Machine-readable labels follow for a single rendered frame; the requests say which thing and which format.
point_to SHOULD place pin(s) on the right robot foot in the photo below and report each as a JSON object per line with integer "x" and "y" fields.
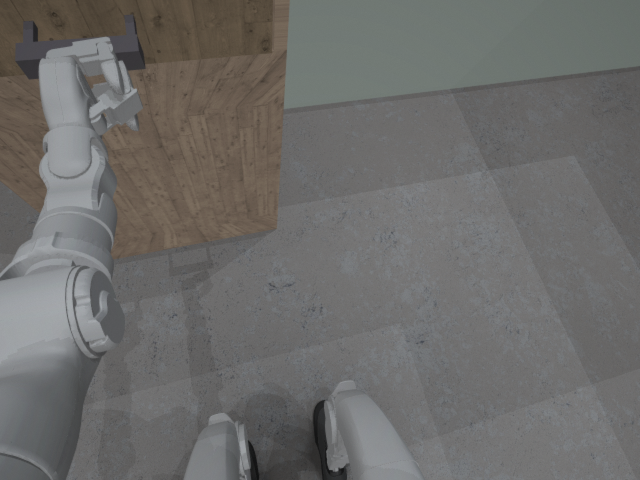
{"x": 321, "y": 442}

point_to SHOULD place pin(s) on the robot left upper arm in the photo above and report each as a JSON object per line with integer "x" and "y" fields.
{"x": 55, "y": 326}

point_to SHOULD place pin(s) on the robot left thigh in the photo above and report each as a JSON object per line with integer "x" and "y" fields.
{"x": 221, "y": 452}

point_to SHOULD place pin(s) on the handle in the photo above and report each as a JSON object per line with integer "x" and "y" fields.
{"x": 29, "y": 53}

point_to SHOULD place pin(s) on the left robot forearm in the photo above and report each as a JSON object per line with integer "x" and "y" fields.
{"x": 78, "y": 220}

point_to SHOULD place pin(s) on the robot left hand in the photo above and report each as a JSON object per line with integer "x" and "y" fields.
{"x": 66, "y": 96}

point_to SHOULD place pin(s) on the cabinet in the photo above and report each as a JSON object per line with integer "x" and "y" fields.
{"x": 205, "y": 163}

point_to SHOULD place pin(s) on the drawer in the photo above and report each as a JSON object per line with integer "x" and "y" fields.
{"x": 168, "y": 30}

